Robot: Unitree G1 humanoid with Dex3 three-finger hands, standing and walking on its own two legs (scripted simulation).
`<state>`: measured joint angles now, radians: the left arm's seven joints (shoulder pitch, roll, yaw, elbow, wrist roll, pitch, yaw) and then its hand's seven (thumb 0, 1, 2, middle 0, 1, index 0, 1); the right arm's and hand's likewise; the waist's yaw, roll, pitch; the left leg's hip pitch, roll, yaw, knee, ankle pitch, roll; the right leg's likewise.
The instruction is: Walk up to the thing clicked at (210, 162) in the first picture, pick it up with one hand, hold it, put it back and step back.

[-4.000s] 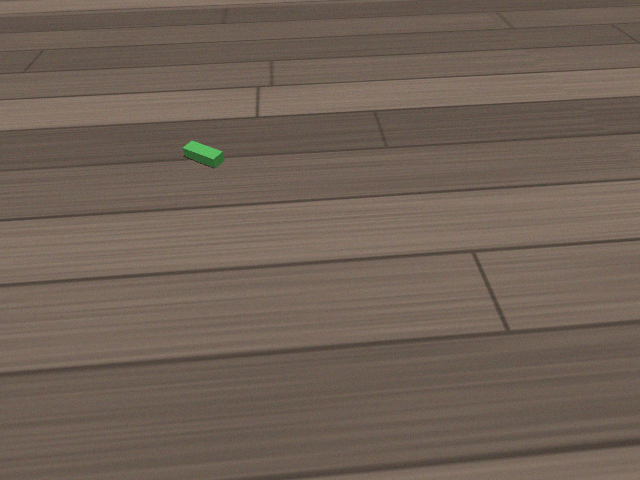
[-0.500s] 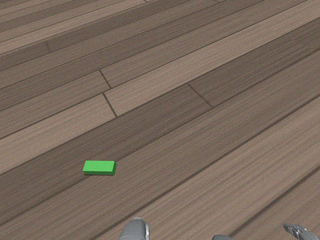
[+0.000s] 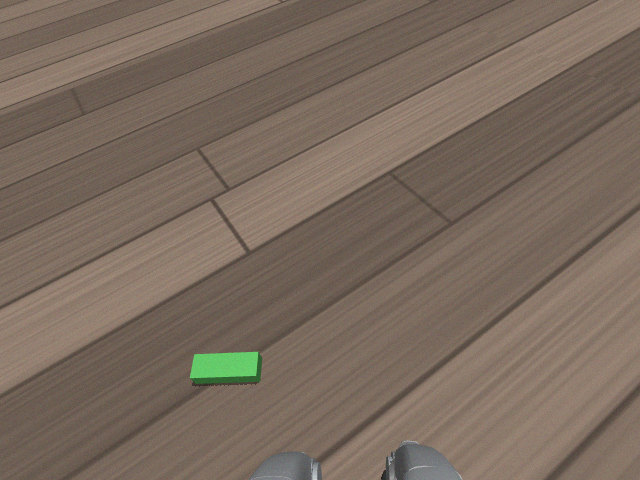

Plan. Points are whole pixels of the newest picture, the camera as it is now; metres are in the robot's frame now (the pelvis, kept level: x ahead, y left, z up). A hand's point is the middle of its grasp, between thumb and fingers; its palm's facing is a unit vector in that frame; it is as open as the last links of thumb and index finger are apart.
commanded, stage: walk up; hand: left
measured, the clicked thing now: (227, 367) +0.51 +0.36 -0.71
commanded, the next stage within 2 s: stand in 1.78 s
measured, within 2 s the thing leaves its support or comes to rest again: neither
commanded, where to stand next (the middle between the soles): +0.13 +0.08 m, yaw -2 degrees
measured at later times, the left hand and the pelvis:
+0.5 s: hand out of the picture +0.13 +0.41 -0.15, palm faces -0.04 -0.92 -0.40, open 7.4 cm; pelvis +0.06 +0.13 +0.00, yaw -2 degrees
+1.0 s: hand (80, 456) +0.19 +0.37 -0.12, palm faces -0.09 -0.93 -0.37, open 7.4 cm; pelvis +0.06 +0.11 +0.02, yaw -3 degrees
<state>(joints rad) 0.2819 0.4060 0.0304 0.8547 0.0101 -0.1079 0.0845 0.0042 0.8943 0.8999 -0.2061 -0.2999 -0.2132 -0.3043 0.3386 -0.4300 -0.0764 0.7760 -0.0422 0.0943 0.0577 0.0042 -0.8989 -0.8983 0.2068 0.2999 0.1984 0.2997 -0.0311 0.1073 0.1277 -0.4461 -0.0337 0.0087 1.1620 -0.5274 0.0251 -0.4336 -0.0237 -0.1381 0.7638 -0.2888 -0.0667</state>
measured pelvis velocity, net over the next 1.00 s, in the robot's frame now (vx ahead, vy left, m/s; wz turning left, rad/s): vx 0.06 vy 0.11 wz -0.06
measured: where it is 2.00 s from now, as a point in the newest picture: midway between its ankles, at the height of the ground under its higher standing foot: outside the picture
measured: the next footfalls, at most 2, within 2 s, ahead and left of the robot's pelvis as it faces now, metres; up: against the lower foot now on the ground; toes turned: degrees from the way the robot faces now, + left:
left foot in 0.24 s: +0.12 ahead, +0.26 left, +0.00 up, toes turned +0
right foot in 0.44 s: +0.11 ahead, -0.01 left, +0.00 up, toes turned -4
